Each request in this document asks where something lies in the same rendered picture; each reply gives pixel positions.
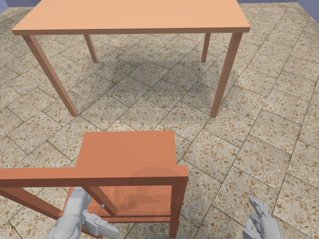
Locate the robot left forearm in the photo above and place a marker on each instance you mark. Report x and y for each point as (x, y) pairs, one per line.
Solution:
(66, 227)

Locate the robot right hand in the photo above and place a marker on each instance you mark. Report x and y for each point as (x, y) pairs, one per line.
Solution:
(267, 227)

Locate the robot left hand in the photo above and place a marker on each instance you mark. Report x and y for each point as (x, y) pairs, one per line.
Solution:
(78, 200)

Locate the table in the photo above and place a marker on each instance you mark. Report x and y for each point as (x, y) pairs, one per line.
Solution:
(69, 17)

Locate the chair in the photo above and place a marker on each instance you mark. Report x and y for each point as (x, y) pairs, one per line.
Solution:
(134, 173)

